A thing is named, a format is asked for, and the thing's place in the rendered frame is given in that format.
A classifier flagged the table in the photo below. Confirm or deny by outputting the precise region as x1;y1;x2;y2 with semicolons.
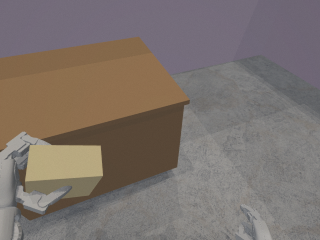
0;37;190;221

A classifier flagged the robot right hand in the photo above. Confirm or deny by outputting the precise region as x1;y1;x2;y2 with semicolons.
235;204;273;240

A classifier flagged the left robot forearm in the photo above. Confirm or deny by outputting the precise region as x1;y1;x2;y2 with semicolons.
0;206;24;240

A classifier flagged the sponge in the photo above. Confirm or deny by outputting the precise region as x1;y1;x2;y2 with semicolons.
25;145;103;199

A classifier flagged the robot left hand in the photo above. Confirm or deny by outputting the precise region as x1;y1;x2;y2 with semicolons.
0;131;72;215

